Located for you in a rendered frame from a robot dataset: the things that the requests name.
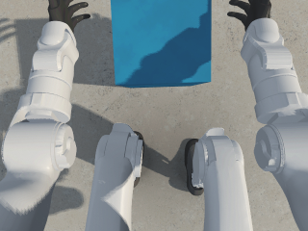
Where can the robot right forearm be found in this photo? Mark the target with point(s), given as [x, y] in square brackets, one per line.
[272, 75]

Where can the robot left foot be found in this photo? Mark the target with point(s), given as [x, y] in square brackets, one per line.
[136, 182]

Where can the left robot upper arm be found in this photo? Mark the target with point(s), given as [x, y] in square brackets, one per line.
[34, 153]

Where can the robot left hand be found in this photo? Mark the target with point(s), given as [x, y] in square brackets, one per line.
[59, 10]

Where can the carton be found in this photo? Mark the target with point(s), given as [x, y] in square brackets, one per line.
[162, 43]

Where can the robot right hand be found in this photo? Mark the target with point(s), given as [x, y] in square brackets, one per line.
[255, 9]

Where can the robot left forearm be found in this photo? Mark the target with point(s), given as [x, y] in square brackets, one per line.
[51, 77]

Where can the right robot shin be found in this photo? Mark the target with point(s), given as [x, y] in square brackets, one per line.
[217, 131]

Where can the right robot upper arm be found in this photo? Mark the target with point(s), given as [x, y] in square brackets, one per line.
[282, 149]

